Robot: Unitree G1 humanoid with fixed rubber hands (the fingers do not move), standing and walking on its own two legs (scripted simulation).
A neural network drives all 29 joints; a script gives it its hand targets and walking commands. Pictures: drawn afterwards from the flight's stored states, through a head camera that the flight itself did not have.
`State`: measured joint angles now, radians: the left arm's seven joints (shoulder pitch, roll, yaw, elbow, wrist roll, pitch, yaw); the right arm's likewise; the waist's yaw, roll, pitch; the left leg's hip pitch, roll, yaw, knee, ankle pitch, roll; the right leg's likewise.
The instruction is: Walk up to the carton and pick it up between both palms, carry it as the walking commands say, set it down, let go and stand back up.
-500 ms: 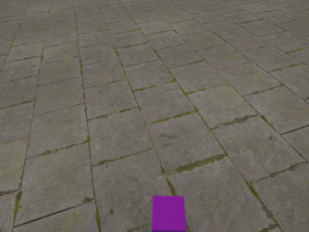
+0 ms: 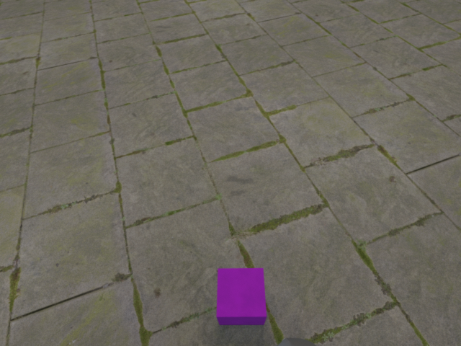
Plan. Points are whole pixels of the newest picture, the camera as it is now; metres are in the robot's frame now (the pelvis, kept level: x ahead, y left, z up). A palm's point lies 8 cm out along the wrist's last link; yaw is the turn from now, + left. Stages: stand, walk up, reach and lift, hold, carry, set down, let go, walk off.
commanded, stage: walk up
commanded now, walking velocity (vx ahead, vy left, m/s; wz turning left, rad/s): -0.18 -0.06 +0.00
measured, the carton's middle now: (241, 296) +0.36 +0.01 -0.69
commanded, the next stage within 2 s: stand in 0.54 s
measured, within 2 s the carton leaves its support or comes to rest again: neither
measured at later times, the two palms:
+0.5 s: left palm out of the picture -0.03 +0.16 -0.13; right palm out of the picture -0.04 -0.28 -0.14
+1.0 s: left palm out of the picture -0.05 +0.17 -0.13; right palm out of the picture -0.05 -0.26 -0.14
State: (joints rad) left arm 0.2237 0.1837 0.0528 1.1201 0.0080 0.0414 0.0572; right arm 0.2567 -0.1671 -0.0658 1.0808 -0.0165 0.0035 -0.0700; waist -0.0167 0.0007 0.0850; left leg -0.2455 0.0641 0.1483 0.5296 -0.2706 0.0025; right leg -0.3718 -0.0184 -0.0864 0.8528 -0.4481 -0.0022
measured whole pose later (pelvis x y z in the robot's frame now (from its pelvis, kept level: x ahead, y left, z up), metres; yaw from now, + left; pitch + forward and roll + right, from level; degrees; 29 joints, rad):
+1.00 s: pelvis -0.03 -0.04 +0.01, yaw +1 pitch +1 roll +0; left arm 0.30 0.14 0.00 1.11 -0.02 0.00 0.04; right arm 0.31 -0.14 0.00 1.14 0.01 0.01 -0.04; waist 0.01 0.01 -0.01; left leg -0.17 0.01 0.05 0.41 -0.28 0.00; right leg -0.21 0.00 -0.09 0.42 -0.23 -0.03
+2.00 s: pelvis -0.11 -0.02 -0.09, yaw +1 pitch +22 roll +0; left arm -0.57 0.14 0.18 0.72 0.01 0.39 0.00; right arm -0.52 -0.07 -0.17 0.66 -0.02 0.41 -0.08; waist 0.00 0.00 0.01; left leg -1.10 -0.03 0.01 1.10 -0.39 0.02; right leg -1.13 0.00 0.00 1.07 -0.33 0.00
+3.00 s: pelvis -0.11 -0.02 -0.20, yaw +1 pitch +50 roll -2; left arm -1.02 0.23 0.25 0.89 0.00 0.04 0.03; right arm -0.96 -0.10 -0.32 0.81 -0.02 0.04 -0.12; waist -0.01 0.00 -0.11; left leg -1.88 -0.06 -0.04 1.50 -0.48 0.01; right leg -1.89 0.02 0.00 1.45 -0.43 0.02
